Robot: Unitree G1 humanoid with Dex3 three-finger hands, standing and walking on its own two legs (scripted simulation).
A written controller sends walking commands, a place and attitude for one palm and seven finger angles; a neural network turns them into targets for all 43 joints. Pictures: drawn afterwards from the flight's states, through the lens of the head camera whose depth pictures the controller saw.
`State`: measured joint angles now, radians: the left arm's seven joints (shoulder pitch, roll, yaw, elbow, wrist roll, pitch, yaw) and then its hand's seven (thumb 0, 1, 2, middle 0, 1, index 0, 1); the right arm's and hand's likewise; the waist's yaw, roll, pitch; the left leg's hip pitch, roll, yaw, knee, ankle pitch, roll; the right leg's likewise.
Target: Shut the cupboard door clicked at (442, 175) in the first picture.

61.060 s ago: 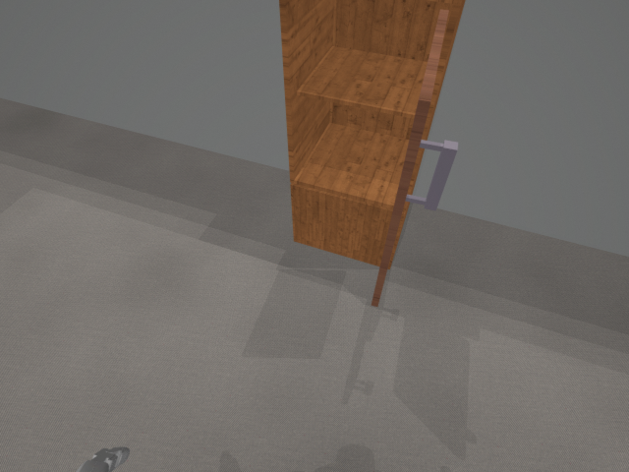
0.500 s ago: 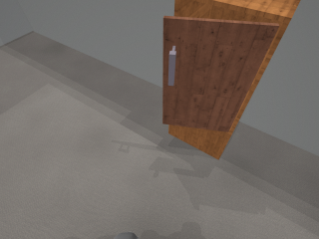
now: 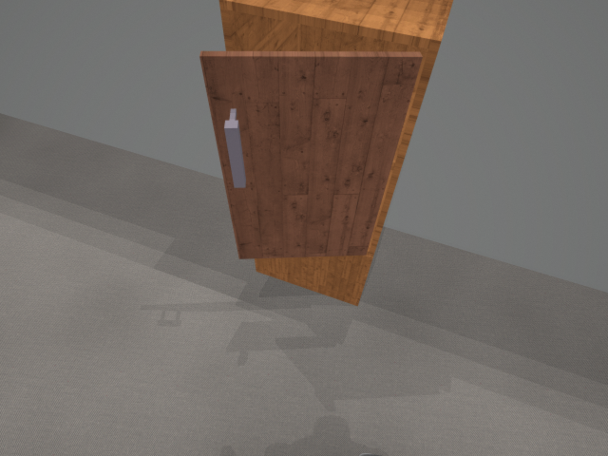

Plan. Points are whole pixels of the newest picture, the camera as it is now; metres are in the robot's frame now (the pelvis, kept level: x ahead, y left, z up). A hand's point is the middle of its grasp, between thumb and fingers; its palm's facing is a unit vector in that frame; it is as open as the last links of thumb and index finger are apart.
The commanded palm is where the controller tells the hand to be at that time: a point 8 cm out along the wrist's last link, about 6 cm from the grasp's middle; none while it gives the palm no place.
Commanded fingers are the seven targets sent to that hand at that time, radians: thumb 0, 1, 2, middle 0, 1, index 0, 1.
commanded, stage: take the last steps up to it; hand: left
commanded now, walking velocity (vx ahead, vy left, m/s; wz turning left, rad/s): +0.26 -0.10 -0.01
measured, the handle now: (236, 149) +0.64 +0.14 +0.01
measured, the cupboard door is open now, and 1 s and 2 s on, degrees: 24 24 24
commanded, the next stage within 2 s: come to a stop and stand still in 0.30 s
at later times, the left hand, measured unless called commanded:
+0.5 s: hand out of the picture +0.15 +0.11 -0.19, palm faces +0.06 -0.99 -0.15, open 7.3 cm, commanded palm none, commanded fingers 0.00 0.90 0.90 -0.20 -0.30 -0.20 -0.30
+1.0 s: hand (209, 425) +0.20 +0.15 -0.18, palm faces +0.11 -0.96 -0.26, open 7.4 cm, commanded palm none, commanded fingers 0.00 0.90 0.90 -0.20 -0.30 -0.20 -0.30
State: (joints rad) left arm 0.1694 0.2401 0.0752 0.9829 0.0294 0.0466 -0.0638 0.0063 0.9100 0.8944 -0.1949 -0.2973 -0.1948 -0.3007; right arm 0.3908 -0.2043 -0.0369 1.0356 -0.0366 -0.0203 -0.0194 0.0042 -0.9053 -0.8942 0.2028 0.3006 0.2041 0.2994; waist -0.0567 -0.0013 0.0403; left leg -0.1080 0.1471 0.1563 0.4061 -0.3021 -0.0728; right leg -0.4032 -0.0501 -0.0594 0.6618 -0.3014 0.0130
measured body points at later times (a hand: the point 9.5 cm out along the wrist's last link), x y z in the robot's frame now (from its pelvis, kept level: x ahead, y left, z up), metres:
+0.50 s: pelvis +0.15 -0.06 -0.01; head +0.17 -0.05 +0.44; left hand +0.15 +0.16 -0.18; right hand +0.22 -0.29 -0.15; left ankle +0.18 +0.04 -0.74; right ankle +0.10 -0.16 -0.70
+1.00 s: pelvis +0.18 -0.06 -0.01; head +0.22 -0.04 +0.44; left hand +0.19 +0.20 -0.16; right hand +0.30 -0.31 -0.14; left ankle +0.17 +0.06 -0.74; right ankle +0.18 -0.20 -0.74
